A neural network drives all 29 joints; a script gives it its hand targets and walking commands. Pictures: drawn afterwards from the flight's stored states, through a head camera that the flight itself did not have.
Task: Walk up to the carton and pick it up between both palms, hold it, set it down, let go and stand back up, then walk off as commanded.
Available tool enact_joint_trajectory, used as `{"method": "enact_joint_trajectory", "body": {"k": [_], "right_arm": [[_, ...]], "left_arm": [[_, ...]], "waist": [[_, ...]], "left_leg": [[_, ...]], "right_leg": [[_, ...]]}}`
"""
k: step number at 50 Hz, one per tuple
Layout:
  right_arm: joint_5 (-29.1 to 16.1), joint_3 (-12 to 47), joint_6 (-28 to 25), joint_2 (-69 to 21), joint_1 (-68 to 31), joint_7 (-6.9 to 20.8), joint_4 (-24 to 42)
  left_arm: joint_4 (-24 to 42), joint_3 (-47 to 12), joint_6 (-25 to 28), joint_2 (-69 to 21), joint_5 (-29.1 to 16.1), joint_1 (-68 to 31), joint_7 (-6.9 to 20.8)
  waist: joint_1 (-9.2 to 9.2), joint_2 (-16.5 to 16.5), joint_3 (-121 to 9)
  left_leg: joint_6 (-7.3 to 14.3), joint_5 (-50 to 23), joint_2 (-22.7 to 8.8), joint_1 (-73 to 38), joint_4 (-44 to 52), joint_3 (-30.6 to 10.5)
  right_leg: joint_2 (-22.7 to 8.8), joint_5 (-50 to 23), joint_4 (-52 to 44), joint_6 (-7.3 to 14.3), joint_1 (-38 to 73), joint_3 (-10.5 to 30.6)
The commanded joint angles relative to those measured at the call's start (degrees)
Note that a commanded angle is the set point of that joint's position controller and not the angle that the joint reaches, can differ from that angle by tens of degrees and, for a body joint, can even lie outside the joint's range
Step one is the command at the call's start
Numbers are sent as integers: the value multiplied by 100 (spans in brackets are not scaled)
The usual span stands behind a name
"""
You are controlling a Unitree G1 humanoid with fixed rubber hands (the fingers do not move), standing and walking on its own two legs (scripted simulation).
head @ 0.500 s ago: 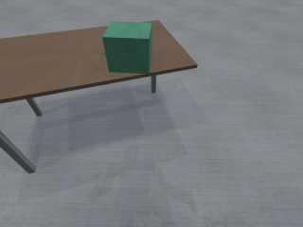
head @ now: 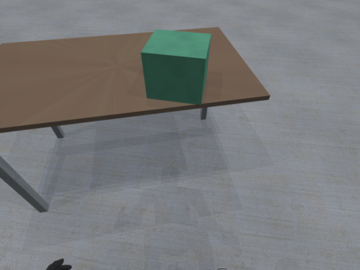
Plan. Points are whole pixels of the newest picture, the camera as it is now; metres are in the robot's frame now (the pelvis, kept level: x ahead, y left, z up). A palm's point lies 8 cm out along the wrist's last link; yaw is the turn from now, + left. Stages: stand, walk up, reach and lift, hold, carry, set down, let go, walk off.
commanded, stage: walk up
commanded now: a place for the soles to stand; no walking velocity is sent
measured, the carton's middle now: (178, 66) +0.81 -0.01 +0.03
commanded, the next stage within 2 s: none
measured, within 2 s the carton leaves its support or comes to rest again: neither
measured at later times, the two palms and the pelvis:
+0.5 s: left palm (52, 267) +0.19 +0.30 -0.11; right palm (331, 242) +0.21 -0.34 -0.07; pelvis +0.15 -0.02 +0.01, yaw +7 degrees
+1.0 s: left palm (88, 229) +0.28 +0.25 -0.13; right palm (300, 191) +0.38 -0.37 -0.14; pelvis +0.25 -0.08 -0.03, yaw +10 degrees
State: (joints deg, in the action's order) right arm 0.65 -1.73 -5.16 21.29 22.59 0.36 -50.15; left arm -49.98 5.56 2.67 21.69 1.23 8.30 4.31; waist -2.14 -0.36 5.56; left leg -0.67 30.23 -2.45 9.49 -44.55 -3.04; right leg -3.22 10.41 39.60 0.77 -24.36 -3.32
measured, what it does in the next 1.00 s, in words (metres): walks ahead: left foot, then right foot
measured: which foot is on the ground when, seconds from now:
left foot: down 0.00-0.00, up 0.02-0.24, down 0.26-0.66, up 0.68-0.94, down 0.96-1.00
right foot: down 0.00-0.28, up 0.30-0.64, down 0.66-1.00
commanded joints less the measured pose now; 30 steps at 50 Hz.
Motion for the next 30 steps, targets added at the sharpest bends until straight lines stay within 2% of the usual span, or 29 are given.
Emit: {"method": "enact_joint_trajectory", "body": {"k": [1,2,3,4,5,6,7,8,9,10,11,12,13,14,15,16,17,18,19,20,21,22,23,25,26,27,28,29,30], "right_arm": [[-7,-287,-60,1294,9,-181,794],[4,-420,-27,1569,-204,-175,664],[-5,-438,-77,1593,-149,-140,631],[-63,-416,-112,1609,-394,-56,484],[-64,-408,-114,1574,-121,-40,365],[-101,-372,-115,1447,25,-4,321],[-158,-388,-113,1437,219,26,222],[-109,-416,-85,1425,-131,89,374],[-95,-434,-73,1405,165,65,300],[-46,-494,-110,1385,-5,81,378],[-46,-492,-152,1346,296,79,269],[-22,-552,-189,1333,836,38,8],[7,-715,-222,1558,1465,-26,-274],[81,-807,-304,2079,1852,-158,-204],[53,-848,-324,2440,1192,-206,113],[-43,-871,-299,2671,316,-225,373],[28,-863,-270,2436,-163,-240,524],[46,-755,-276,2226,-107,-235,541],[42,-664,-320,2004,-73,-225,530],[36,-626,-330,1917,-114,-230,427],[49,-597,-344,1880,-61,-203,385],[40,-591,-360,1946,1,-230,453],[18,-583,-356,1966,175,-236,301],[-22,-608,-354,1959,340,-262,259],[-26,-628,-332,2076,416,-254,346],[-50,-623,-330,2169,224,-249,373],[-18,-559,-285,2143,-259,-246,530],[-18,-546,-217,2036,-578,-228,588],[25,-471,-147,1909,-779,-223,615]], "left_arm": [[484,597,201,2120,48,1169,-159],[437,598,194,1990,-56,831,-111],[593,552,215,1829,-76,548,-127],[552,520,233,1698,-94,529,-126],[718,457,241,1706,-60,274,-151],[519,401,254,1637,-58,283,-127],[594,457,242,1754,-41,83,-121],[656,456,237,1802,-52,314,-146],[690,474,203,1932,-12,23,-114],[751,420,195,1697,37,-3,-132],[804,420,165,1788,16,-118,-125],[884,363,114,1754,39,-392,-135],[887,217,23,1296,77,-477,-153],[1092,-3,-2,501,25,-334,-151],[953,123,-108,880,-12,-71,-195],[968,165,-77,1428,78,39,-197],[806,242,-85,1645,42,-35,-204],[650,253,-29,1577,13,15,-196],[478,260,-62,1582,-3,338,-185],[362,299,-81,1580,-38,633,-168],[344,297,-72,1535,-42,591,-163],[496,273,-57,1359,-41,618,-145],[521,239,-61,1334,-36,263,-136],[637,242,-104,1324,-19,11,-124],[721,203,-72,1232,-77,-9,-104],[692,184,-52,1220,-65,-25,-117],[685,177,-29,1245,-70,103,-121],[474,312,-41,1353,-81,355,-94],[334,312,-30,1306,-109,650,-129]], "waist": [[758,1446,-784],[674,868,-556],[498,730,-85],[545,729,326],[345,563,118],[241,845,302],[175,1238,74],[314,1239,47],[159,1680,20],[144,1377,93],[13,1368,28],[-480,869,-401],[-789,-172,-460],[-961,-2107,-618],[-587,-1136,-705],[-315,-1076,-289],[-179,-604,-39],[-127,-315,-228],[57,-152,-207],[99,-643,-384],[85,-853,-136],[101,-1140,-330],[-64,-902,-298],[-163,-877,-248],[-171,-1103,-334],[-100,-1021,-209],[12,-1494,-172],[191,-1588,-453],[418,-1205,-193]], "left_leg": [[531,370,555,3558,-3014,-118],[503,225,112,3225,-3008,-340],[484,-81,-54,3322,-3052,-334],[352,-437,-146,2981,-2744,-301],[296,-253,-198,2466,-2285,-147],[313,-457,-153,2088,-1775,-268],[270,-576,-179,1857,-1526,194],[291,-169,-167,1926,-1160,269],[228,-390,-200,1530,-774,355],[346,-433,-207,1277,-583,323],[398,-836,-218,992,165,329],[407,-1291,52,-126,731,728],[329,-1298,119,-1232,895,190],[391,129,-1001,-1567,2220,-1978],[976,1213,-2126,-1127,3334,-4366],[1304,1664,-2439,-544,3694,-4874],[1759,1569,-2353,-257,3094,-4021],[1755,748,-2078,-342,2683,-3310],[1562,-61,-1815,-286,2505,-2756],[1443,-906,-1507,-206,2205,-2171],[1348,-1651,-1324,122,2137,-1891],[1444,-2751,-1401,-45,1889,-1484],[1448,-3551,-1280,-269,1717,-1431],[1460,-4134,-1398,-704,1637,-1301],[1517,-3694,-1341,-444,1608,-1156],[1535,-3391,-1452,145,1706,-1208],[1374,-3294,-1246,869,1487,-612],[1206,-2920,-1092,1377,1490,-404],[1046,-3184,-887,2002,1095,-95]], "right_leg": [[-2350,3699,-2657,1360,2618,4217],[-2413,4377,-2780,1646,1917,4111],[-2105,3891,-2670,1556,1534,3706],[-1859,3024,-2667,1459,893,2897],[-1652,2363,-2393,1370,799,2302],[-1480,1698,-2190,1206,258,1853],[-1397,1607,-2199,1180,172,1447],[-1443,1844,-2138,1236,278,1520],[-1505,1939,-2118,1245,36,1279],[-1609,1761,-2169,1255,-243,1425],[-1453,1451,-1649,1121,-233,1162],[-1252,1457,-773,961,-680,710],[-732,2048,1027,538,-1776,312],[103,2260,2801,266,-2611,-194],[227,2111,3343,177,-2724,449],[-236,1943,3422,117,-2600,904],[-547,1786,3296,52,-2540,850],[-567,1730,3201,102,-2406,831],[-513,1522,2969,112,-2186,874],[-510,1497,2567,34,-1814,829],[-545,1317,2463,-46,-1559,709],[-456,1449,2110,-33,-1400,515],[-453,1310,2000,-110,-1650,520],[-456,1165,1821,-34,-1829,470],[-512,1225,1520,-19,-1491,246],[-474,1118,1318,42,-1221,242],[-408,793,898,45,-551,59],[-228,679,905,131,446,-56],[-13,369,426,111,1161,-354]]}}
